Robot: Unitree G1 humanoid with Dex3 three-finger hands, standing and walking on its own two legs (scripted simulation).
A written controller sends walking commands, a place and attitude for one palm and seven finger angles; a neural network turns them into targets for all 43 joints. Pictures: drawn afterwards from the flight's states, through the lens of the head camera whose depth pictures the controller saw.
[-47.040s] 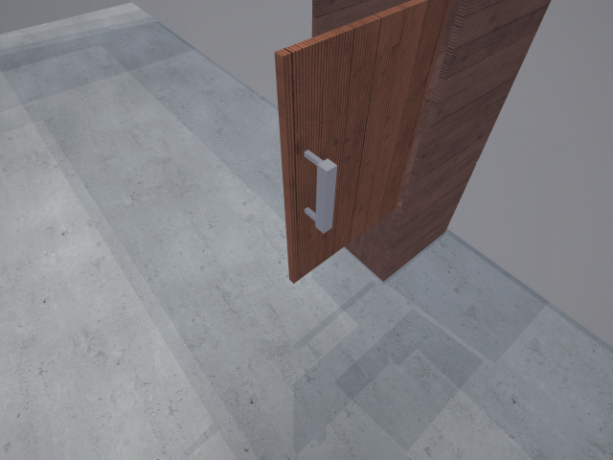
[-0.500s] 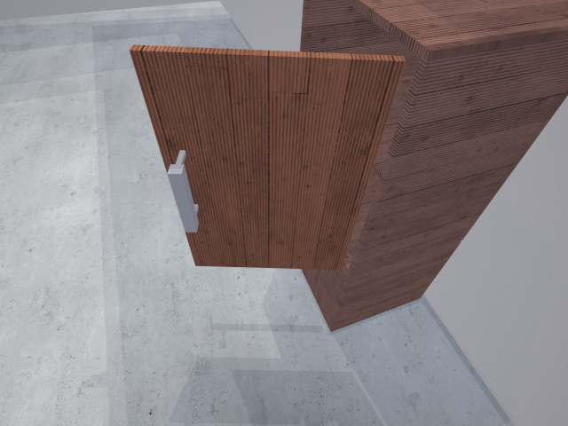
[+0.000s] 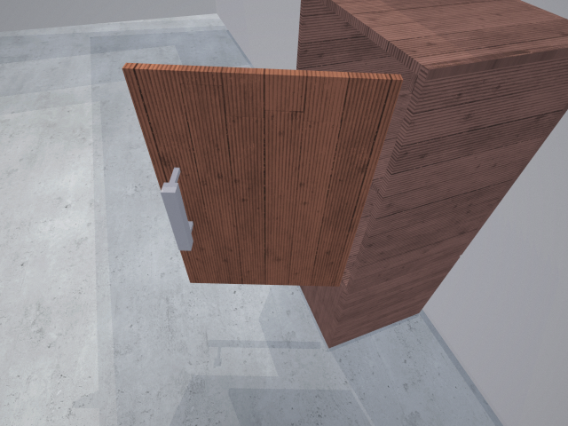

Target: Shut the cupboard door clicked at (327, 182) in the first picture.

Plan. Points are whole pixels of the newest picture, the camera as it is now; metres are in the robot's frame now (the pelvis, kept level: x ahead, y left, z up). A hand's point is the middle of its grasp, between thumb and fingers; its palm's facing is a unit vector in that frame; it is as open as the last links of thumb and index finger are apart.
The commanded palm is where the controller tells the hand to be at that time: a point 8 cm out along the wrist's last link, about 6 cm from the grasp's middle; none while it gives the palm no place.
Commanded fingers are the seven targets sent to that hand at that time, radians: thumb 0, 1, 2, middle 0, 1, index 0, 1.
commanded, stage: shuffle to correct the standing spot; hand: left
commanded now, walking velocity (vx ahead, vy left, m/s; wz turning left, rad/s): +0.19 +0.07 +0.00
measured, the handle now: (181, 210) +0.49 +0.24 -0.02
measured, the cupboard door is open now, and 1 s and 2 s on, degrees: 69 69 69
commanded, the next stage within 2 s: come to a stop and stand still in 0.04 s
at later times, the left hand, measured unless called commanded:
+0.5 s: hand out of the picture +0.10 +0.22 -0.19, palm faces +0.03 -0.98 -0.20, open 7.4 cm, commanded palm none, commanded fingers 0.00 0.90 0.90 -0.20 -0.30 -0.20 -0.30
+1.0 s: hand out of the picture +0.05 +0.23 -0.18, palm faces +0.08 -0.97 -0.25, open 7.4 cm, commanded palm none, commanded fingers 0.00 0.90 0.90 -0.20 -0.30 -0.20 -0.30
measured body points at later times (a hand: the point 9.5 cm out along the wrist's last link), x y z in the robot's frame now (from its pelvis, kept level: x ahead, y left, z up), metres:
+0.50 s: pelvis +0.06 +0.04 -0.01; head +0.09 +0.04 +0.44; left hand +0.10 +0.27 -0.17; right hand +0.01 -0.18 -0.17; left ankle -0.03 +0.10 -0.74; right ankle +0.08 -0.10 -0.74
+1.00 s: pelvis +0.02 +0.03 -0.02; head +0.00 +0.02 +0.43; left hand +0.05 +0.28 -0.16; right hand +0.12 -0.22 -0.15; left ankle +0.11 +0.11 -0.74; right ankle +0.06 -0.10 -0.74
